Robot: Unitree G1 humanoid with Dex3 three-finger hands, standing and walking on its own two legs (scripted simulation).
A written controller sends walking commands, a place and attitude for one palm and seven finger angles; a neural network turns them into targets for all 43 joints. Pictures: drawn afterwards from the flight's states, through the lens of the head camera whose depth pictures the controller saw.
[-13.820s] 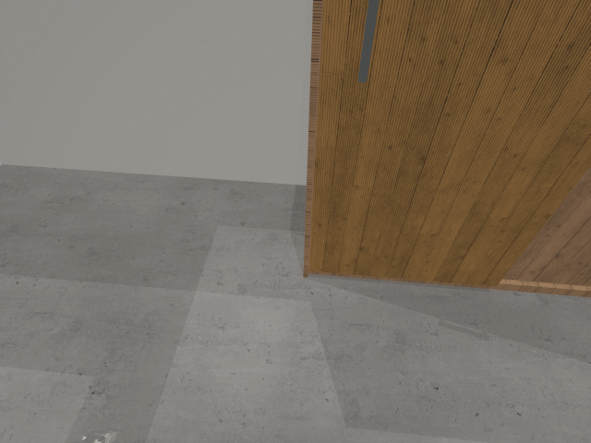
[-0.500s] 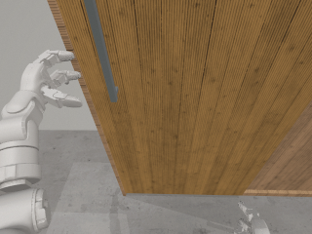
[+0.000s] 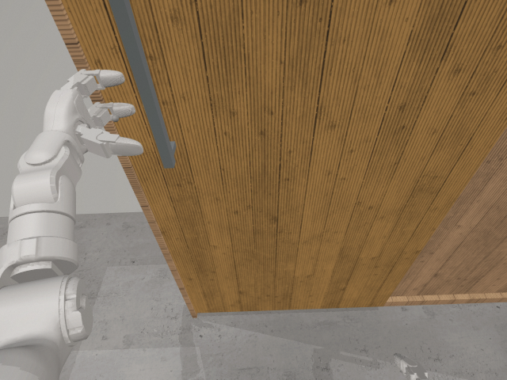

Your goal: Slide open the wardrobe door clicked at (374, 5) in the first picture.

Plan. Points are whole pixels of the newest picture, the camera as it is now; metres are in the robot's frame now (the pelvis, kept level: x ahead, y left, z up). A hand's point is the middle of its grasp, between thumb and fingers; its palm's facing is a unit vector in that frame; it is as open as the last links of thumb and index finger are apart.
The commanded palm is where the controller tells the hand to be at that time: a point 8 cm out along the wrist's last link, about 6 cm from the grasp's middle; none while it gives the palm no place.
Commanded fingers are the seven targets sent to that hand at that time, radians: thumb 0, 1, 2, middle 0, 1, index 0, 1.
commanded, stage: move the hooked fingers beside the handle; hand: left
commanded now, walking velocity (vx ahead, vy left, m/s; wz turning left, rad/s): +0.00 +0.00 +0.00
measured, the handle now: (146, 73) +0.48 +0.17 +0.27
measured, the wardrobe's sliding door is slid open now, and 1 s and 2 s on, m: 0.00 0.00 0.00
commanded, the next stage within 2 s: feel for the door with the fingertips in 0.72 s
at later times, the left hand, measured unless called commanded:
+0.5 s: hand (110, 123) +0.41 +0.22 +0.23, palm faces +0.08 -1.00 -0.03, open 14.0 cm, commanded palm +0.38 +0.27 +0.23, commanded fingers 0.00 -0.50 0.30 -0.30 -1.20 -0.30 -1.20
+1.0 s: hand (121, 122) +0.41 +0.21 +0.23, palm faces +0.06 -1.00 -0.01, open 14.0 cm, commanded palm +0.39 +0.25 +0.23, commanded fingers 0.00 -0.50 0.30 -0.30 -1.20 -0.30 -1.20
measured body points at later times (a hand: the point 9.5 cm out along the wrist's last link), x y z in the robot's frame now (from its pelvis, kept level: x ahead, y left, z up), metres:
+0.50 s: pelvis -0.01 +0.00 +0.00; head -0.01 -0.02 +0.45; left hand +0.40 +0.27 +0.23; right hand +0.15 -0.24 -0.10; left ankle -0.04 +0.12 -0.74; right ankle +0.00 -0.12 -0.74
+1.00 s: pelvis -0.01 +0.00 +0.00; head -0.01 -0.02 +0.45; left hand +0.41 +0.26 +0.23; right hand +0.12 -0.25 -0.11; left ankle -0.04 +0.12 -0.74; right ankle +0.00 -0.12 -0.74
